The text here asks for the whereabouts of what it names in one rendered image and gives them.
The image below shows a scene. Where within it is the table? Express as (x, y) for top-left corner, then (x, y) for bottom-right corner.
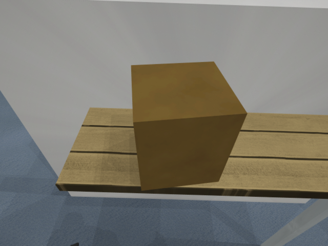
(55, 108), (328, 246)

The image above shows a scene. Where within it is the carton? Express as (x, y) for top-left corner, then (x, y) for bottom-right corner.
(131, 61), (247, 191)

